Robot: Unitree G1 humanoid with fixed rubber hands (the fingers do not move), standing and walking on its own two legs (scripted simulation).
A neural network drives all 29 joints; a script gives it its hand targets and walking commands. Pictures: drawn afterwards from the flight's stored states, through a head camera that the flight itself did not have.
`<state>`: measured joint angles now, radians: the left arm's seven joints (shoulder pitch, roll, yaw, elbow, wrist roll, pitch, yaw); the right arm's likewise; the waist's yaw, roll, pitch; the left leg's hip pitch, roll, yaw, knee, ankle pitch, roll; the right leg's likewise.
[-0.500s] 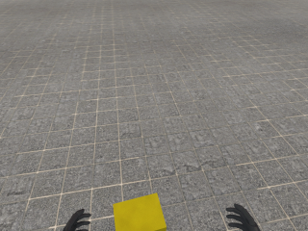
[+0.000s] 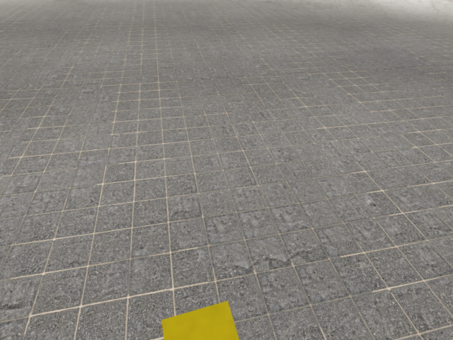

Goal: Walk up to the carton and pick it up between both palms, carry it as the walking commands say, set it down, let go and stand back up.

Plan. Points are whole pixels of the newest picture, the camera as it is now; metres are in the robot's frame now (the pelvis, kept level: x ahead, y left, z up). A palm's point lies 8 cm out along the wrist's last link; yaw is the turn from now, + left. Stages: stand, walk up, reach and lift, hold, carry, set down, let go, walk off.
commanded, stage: stand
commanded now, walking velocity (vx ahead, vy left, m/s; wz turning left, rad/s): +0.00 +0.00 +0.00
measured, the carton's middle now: out of the picture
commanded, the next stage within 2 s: none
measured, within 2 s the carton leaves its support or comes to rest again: neither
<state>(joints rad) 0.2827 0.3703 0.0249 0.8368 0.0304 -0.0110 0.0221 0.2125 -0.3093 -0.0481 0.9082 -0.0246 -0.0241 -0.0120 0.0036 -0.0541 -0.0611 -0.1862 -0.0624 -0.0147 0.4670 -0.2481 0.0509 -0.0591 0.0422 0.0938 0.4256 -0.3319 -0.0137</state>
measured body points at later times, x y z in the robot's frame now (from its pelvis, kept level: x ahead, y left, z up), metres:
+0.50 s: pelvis -0.02 +0.00 +0.01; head -0.05 +0.02 +0.45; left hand +0.05 +0.30 -0.12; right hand +0.05 -0.30 -0.11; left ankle +0.00 +0.09 -0.74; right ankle -0.06 -0.12 -0.74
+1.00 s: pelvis -0.02 +0.00 +0.01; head -0.04 +0.02 +0.46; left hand +0.05 +0.31 -0.13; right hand +0.06 -0.30 -0.11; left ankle +0.00 +0.09 -0.74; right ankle -0.06 -0.12 -0.74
